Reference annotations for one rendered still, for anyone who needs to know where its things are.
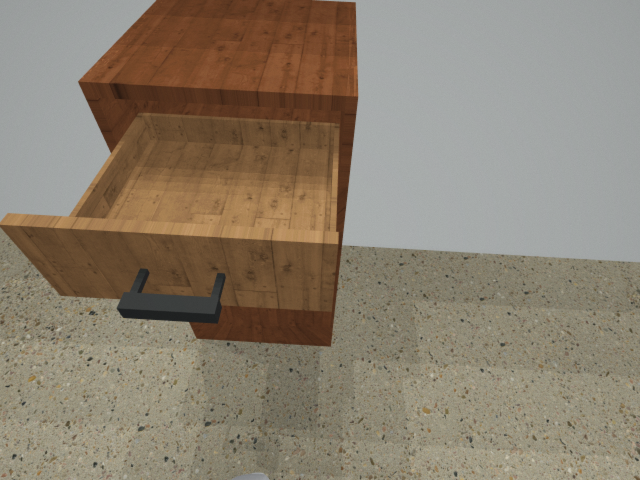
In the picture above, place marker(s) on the cabinet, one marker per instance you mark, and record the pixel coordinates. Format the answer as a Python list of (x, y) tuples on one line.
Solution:
[(293, 60)]

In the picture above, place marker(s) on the handle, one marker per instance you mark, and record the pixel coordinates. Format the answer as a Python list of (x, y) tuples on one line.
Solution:
[(137, 305)]

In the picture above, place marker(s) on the drawer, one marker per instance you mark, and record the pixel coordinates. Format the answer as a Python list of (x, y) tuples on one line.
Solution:
[(187, 197)]

